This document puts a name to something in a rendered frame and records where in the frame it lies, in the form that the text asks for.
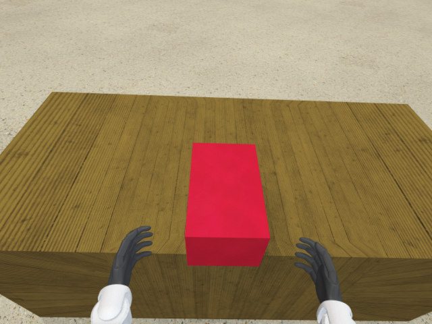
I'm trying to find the pedestal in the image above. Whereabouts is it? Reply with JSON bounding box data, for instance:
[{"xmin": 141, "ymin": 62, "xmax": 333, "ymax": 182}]
[{"xmin": 0, "ymin": 92, "xmax": 432, "ymax": 321}]

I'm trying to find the left robot forearm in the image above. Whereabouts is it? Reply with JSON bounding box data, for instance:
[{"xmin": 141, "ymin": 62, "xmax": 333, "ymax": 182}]
[{"xmin": 90, "ymin": 284, "xmax": 132, "ymax": 324}]

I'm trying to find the carton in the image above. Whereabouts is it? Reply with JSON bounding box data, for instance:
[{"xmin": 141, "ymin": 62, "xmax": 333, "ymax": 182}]
[{"xmin": 185, "ymin": 142, "xmax": 270, "ymax": 267}]

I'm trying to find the robot right hand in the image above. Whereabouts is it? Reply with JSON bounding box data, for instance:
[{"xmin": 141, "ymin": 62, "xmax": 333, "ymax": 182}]
[{"xmin": 294, "ymin": 238, "xmax": 342, "ymax": 303}]

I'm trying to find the robot left hand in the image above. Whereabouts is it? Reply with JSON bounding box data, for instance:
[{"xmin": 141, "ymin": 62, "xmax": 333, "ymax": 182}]
[{"xmin": 107, "ymin": 226, "xmax": 153, "ymax": 286}]

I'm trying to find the right robot forearm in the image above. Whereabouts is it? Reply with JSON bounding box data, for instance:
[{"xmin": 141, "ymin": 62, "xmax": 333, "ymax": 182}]
[{"xmin": 317, "ymin": 300, "xmax": 356, "ymax": 324}]

